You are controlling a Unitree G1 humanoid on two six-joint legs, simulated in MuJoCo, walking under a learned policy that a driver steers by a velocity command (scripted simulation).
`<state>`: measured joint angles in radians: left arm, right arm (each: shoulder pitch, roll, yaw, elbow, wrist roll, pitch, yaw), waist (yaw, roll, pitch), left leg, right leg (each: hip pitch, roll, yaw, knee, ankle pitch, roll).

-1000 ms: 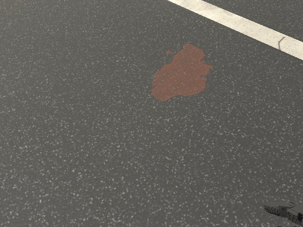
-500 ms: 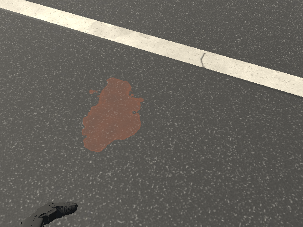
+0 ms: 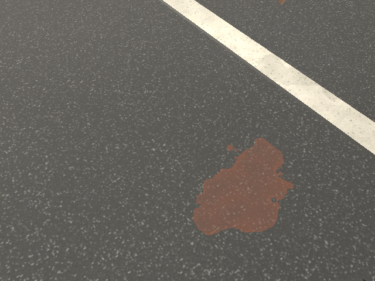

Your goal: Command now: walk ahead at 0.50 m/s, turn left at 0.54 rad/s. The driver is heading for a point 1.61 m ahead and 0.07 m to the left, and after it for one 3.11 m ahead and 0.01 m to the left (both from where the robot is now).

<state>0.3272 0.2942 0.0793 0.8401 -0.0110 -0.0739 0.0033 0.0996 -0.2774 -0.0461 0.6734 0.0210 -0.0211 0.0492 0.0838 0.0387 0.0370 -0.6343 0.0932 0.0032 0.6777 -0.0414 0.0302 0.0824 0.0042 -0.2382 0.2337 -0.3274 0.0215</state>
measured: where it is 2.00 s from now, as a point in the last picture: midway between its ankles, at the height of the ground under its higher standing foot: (191, 207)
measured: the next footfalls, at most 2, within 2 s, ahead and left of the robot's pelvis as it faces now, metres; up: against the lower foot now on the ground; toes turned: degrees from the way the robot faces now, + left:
left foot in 0.08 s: +0.21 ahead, +0.12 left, +0.00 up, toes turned +6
right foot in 0.58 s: +0.53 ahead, -0.02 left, +0.00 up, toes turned +16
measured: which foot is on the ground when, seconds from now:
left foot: up 0.00-0.06, down 0.08-0.60, up 0.62-1.00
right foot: down 0.00-0.08, up 0.10-0.56, down 0.58-1.00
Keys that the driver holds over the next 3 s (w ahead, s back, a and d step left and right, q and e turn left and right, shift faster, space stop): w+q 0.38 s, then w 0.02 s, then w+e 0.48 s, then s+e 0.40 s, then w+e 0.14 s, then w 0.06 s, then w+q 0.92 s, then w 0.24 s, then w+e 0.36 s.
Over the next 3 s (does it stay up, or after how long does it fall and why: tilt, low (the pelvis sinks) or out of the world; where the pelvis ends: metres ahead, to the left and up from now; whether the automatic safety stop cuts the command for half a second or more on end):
stays up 1.35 0.13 0.00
